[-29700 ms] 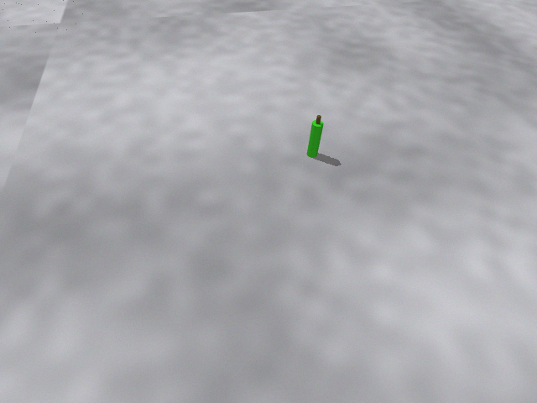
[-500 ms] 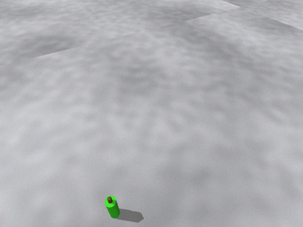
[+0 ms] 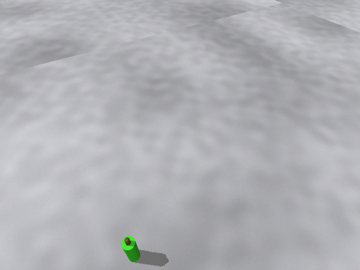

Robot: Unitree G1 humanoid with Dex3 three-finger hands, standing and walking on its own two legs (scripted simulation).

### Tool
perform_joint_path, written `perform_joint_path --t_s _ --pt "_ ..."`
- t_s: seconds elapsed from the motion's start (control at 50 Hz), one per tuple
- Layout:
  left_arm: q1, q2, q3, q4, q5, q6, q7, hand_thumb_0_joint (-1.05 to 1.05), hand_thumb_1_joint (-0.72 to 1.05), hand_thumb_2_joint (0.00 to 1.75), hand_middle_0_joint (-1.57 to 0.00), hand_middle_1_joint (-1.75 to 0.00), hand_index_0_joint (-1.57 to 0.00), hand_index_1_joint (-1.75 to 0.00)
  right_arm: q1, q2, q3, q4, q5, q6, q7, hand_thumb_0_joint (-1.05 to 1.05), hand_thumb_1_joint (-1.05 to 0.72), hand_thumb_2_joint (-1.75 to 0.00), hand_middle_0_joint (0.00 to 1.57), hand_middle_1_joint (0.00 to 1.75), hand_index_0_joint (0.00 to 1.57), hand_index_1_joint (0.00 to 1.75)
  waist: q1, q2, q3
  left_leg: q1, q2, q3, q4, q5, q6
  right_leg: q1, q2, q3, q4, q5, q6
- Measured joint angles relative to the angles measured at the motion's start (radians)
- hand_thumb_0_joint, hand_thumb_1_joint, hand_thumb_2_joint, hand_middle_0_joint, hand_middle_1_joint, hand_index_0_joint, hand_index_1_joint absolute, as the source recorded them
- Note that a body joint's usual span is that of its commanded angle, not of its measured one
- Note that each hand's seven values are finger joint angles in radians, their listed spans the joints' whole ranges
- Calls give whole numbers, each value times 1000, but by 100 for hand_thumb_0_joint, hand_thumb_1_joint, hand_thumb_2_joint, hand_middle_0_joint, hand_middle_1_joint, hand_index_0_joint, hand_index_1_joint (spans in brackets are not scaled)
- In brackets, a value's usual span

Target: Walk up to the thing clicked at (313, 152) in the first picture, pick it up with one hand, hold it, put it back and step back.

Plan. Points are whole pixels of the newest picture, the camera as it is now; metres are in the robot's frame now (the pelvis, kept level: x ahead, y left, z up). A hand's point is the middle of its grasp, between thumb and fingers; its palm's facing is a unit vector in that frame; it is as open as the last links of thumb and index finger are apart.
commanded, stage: stand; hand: left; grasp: from the side
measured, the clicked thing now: (130, 248) +0.34 +0.20 -0.65
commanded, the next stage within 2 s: step back in 0.78 s
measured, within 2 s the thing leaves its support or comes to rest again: neither
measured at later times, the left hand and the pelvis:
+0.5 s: hand out of the picture +0.09 +0.24 -0.16, palm faces -0.02 -0.94 -0.34, open 7.3 cm; pelvis +0.02 +0.00 +0.00, yaw +0 degrees
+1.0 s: hand out of the picture +0.08 +0.26 -0.16, palm faces -0.02 -0.92 -0.39, open 7.3 cm; pelvis -0.02 -0.01 -0.01, yaw +0 degrees
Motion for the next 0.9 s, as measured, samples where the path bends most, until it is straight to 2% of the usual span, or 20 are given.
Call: perform_joint_path --t_s 0.78,0.9 --pt "-1 7 0 -14 -3 1 -2 0 90 90 -20 -30 -21 -30 -18 -6 -4 -3 2 2 3 1 -90 -90 20 30 21 30 -1 -3 -9 26 9 4 -23 -10 -8 23 10 2 -22 -8 -7" --pt "-22 35 35 -81 -22 19 0 0 90 90 -20 -30 -21 -30 -42 -21 -26 -68 20 29 14 1 -90 -90 20 30 21 30 -6 -9 49 -72 15 -1 94 -39 -4 -75 13 2 96 -39 -16"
